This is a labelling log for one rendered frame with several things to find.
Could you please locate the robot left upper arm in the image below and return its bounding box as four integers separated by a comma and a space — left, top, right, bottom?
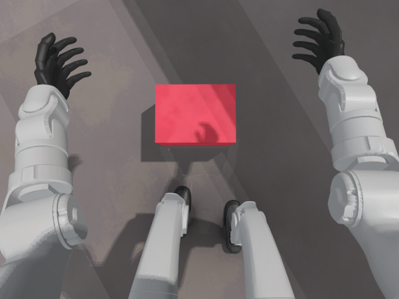
0, 193, 88, 299

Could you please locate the robot right upper arm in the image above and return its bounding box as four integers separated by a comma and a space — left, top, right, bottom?
328, 169, 399, 299

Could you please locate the carton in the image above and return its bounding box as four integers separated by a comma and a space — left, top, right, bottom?
155, 84, 236, 146

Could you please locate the left robot hand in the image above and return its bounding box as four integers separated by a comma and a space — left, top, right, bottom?
34, 32, 91, 100

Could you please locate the right robot thigh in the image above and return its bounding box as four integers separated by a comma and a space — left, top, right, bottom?
232, 208, 295, 299

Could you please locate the robot left forearm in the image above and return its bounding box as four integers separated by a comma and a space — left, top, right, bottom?
0, 85, 73, 257

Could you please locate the robot thigh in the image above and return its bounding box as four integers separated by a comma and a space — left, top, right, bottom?
232, 208, 295, 299
128, 199, 189, 299

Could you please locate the right robot hand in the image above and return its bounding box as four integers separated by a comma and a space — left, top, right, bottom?
292, 9, 345, 75

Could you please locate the robot right forearm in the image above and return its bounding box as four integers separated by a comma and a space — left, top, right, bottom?
318, 55, 399, 172

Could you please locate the left robot thigh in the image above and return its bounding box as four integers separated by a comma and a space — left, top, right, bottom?
128, 199, 189, 299

